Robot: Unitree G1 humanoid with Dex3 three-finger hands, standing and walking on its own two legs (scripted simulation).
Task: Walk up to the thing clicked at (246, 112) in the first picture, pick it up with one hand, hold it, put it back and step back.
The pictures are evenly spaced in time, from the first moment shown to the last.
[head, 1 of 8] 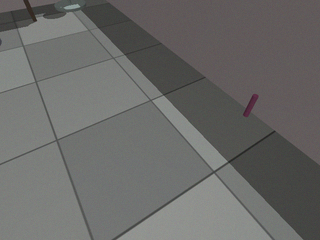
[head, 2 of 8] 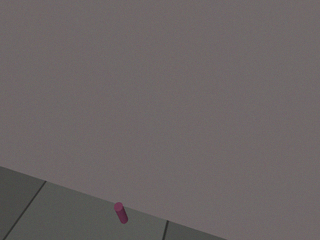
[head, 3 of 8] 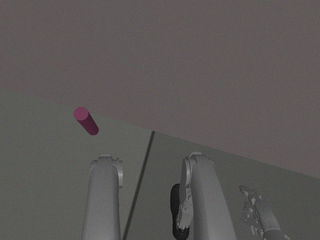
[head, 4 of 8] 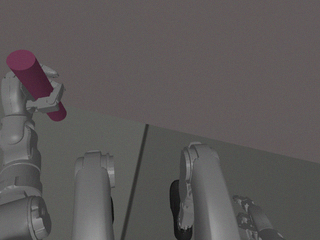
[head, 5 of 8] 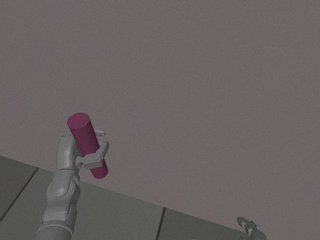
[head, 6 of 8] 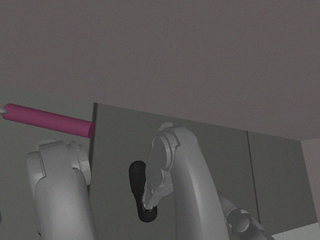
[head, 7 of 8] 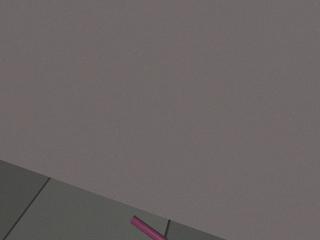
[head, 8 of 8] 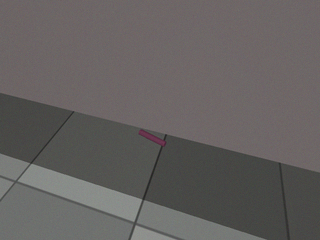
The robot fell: no
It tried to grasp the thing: yes
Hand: left
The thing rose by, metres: 0.66
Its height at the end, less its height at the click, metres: -0.09
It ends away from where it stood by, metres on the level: 0.16
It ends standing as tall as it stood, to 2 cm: no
